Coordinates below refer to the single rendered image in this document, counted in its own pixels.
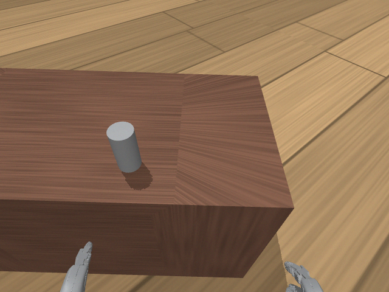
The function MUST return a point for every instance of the left robot hand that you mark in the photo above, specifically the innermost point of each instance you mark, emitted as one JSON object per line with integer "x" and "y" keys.
{"x": 76, "y": 277}

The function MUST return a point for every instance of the right robot hand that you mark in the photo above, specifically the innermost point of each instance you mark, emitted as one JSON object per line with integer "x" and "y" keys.
{"x": 302, "y": 276}

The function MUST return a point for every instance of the can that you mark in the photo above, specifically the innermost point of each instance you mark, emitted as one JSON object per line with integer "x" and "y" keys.
{"x": 122, "y": 138}

